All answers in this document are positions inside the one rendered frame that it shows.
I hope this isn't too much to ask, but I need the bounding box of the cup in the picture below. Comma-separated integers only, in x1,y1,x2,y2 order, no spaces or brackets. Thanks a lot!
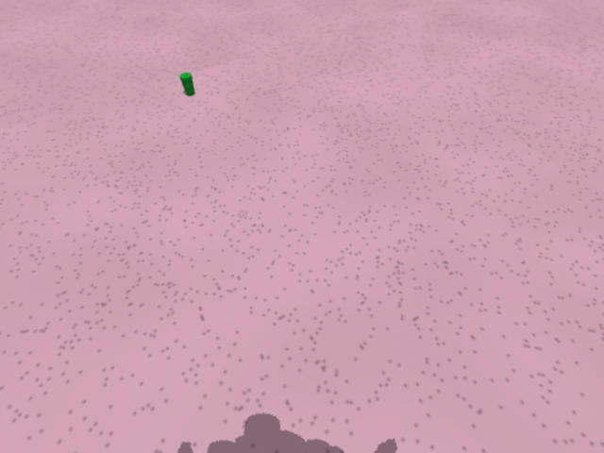
180,73,194,96

